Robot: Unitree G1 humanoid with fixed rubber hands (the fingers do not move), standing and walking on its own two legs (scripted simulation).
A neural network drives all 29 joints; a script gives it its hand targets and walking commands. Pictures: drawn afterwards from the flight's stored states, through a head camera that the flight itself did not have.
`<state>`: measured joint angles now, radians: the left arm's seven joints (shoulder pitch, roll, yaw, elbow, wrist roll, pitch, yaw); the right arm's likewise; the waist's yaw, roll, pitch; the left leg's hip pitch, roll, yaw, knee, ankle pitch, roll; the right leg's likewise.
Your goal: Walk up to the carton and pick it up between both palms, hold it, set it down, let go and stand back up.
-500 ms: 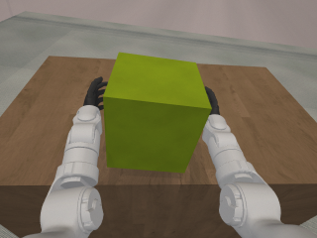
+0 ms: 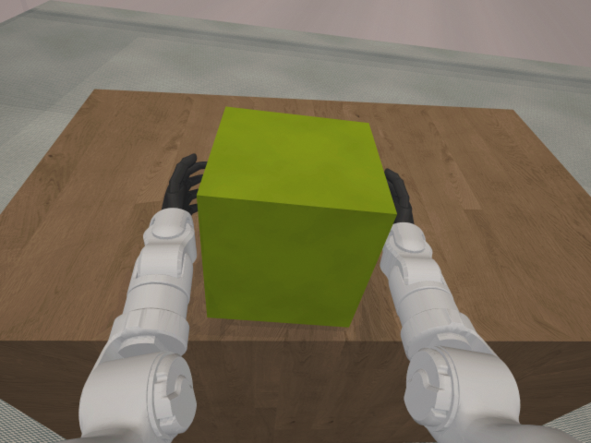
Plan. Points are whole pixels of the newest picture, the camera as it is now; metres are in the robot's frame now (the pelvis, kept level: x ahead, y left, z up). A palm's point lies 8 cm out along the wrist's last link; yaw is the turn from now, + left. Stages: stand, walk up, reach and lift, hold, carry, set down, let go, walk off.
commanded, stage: set down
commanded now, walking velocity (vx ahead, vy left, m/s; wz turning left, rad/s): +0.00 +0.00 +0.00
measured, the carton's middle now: (288, 219) +0.44 +0.02 +0.08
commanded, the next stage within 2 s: none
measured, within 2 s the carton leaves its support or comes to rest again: rests again in 0.52 s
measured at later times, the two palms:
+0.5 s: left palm (180, 225) +0.40 +0.18 +0.10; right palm (397, 233) +0.40 -0.13 +0.10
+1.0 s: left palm (180, 227) +0.39 +0.18 +0.10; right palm (397, 234) +0.41 -0.14 +0.09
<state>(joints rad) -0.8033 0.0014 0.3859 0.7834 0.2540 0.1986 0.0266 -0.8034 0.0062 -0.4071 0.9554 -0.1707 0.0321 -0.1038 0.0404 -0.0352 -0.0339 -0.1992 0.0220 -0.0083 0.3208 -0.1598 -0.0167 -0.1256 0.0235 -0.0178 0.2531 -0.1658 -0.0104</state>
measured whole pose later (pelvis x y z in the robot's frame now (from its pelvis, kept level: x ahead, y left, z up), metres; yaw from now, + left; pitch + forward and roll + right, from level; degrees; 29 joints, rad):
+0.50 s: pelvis -0.01 +0.00 +0.00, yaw -1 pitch +3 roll +0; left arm -0.79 -0.02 0.44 0.85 0.29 0.12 0.01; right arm -0.78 0.05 -0.53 0.93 -0.29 -0.02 -0.06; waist 0.05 -0.04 -0.03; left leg -0.21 0.02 0.01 0.29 -0.14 -0.01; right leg -0.16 0.02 -0.01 0.26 -0.15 -0.01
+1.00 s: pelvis -0.01 +0.00 +0.00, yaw -2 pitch +3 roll +0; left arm -0.79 -0.03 0.45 0.86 0.29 0.09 0.02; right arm -0.78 0.00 -0.49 0.98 -0.26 -0.08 -0.03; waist 0.08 -0.03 -0.02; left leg -0.21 0.02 0.03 0.31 -0.15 -0.01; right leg -0.16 0.02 0.02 0.28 -0.16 0.00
